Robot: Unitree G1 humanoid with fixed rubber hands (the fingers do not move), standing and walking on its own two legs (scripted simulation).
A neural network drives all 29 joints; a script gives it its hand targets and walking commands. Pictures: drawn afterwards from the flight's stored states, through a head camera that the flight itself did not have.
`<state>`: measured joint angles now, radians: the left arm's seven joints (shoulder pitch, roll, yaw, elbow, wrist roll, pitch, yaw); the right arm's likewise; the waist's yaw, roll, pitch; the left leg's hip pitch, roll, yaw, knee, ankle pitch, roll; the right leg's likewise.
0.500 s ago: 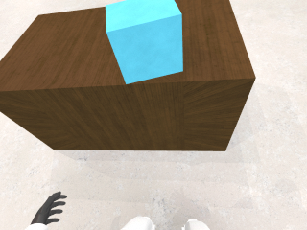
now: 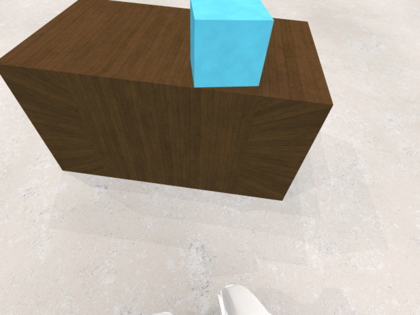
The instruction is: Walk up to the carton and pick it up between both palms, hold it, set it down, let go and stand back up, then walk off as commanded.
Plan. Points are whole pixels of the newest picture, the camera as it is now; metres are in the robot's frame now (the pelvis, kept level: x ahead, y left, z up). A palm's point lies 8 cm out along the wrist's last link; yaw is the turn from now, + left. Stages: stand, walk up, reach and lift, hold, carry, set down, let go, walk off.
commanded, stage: walk off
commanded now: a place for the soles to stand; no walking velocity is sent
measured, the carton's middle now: (226, 43) +0.99 -0.04 +0.04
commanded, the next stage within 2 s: stand in 1.62 s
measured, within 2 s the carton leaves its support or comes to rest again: neither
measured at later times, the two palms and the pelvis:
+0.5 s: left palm out of the picture -0.03 +0.34 -0.05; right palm out of the picture -0.03 -0.30 -0.11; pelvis -0.10 +0.02 +0.01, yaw +0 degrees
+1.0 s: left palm out of the picture +0.04 +0.32 -0.09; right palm out of the picture +0.01 -0.31 -0.12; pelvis -0.06 +0.01 -0.01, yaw -3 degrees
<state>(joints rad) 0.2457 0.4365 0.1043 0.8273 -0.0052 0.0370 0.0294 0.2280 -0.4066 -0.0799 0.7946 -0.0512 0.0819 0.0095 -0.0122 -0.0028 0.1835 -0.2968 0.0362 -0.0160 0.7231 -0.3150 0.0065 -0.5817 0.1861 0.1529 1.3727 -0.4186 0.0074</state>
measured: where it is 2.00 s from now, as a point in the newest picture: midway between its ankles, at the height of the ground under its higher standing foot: outside the picture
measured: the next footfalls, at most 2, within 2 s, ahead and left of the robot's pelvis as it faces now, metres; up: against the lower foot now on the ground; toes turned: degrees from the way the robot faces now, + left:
right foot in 0.16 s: -0.06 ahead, -0.10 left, +0.00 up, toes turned -2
left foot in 0.56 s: -0.05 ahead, +0.17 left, +0.00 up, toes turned +0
